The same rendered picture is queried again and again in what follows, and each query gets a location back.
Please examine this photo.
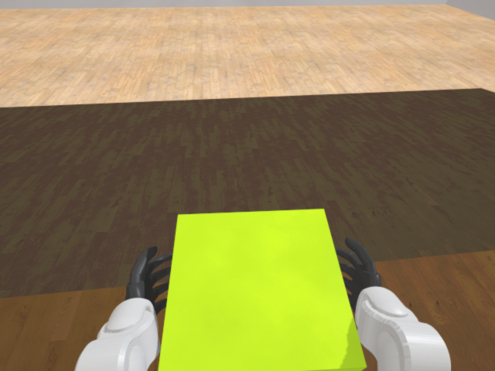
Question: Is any left robot forearm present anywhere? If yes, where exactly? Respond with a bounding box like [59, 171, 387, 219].
[74, 298, 161, 371]

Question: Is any right robot hand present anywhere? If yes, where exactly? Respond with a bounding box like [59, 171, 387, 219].
[335, 237, 382, 313]

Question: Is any left robot hand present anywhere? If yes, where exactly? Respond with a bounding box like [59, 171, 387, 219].
[125, 245, 173, 315]

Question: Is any carton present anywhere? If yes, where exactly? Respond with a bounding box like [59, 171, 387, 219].
[158, 209, 367, 371]

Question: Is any right robot forearm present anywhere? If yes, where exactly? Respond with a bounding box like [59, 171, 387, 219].
[355, 287, 451, 371]

